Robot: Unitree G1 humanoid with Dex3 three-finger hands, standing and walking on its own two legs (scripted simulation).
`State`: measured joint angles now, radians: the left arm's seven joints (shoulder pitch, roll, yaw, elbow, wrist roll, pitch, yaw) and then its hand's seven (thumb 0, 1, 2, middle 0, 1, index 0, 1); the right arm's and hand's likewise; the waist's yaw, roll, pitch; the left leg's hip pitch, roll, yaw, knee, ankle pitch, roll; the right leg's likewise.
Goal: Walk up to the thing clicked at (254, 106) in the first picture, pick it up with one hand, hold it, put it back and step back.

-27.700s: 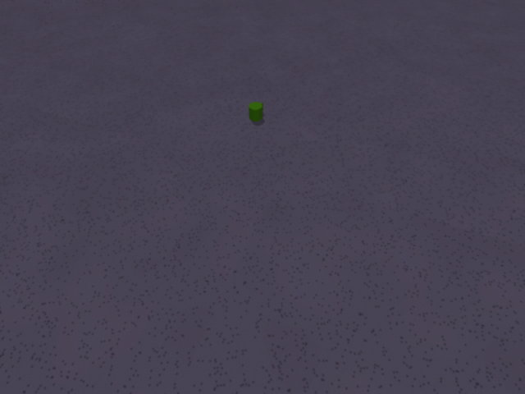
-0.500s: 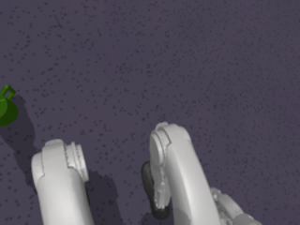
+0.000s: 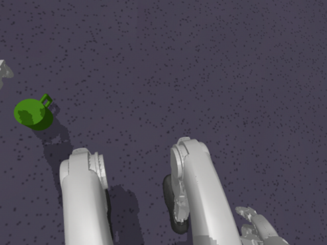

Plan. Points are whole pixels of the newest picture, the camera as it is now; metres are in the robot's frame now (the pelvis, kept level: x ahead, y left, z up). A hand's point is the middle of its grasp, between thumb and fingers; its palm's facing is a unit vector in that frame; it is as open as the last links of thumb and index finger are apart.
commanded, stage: withdraw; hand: left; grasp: from above
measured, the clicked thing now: (38, 111) +0.48 +0.33 -0.33
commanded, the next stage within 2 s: home in 0.12 s
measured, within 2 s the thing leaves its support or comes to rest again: neither
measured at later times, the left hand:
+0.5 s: hand out of the picture +0.45 +0.35 -0.11, palm faces -0.38 -0.15 -0.91, open 12.2 cm
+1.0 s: hand out of the picture +0.28 +0.28 +0.10, palm faces -0.08 -0.83 -0.55, open 7.5 cm
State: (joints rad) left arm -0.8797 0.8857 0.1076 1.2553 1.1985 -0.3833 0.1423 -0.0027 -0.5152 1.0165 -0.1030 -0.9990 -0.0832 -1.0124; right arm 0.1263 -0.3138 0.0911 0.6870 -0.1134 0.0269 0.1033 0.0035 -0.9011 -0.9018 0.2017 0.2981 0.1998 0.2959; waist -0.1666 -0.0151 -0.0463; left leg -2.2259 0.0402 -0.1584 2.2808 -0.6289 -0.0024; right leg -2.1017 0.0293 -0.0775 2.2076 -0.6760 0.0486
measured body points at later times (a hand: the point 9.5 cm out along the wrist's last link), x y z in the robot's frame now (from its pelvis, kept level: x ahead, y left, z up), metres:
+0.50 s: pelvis +0.01 +0.00 +0.01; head +0.23 +0.07 +0.39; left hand +0.47 +0.36 -0.06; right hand +0.07 -0.25 -0.11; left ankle +0.09 +0.13 -0.33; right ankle +0.11 -0.13 -0.33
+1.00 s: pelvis +0.03 +0.00 +0.20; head +0.16 +0.06 +0.62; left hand +0.28 +0.32 +0.13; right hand +0.27 -0.21 +0.11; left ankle +0.09 +0.13 -0.33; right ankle +0.10 -0.13 -0.33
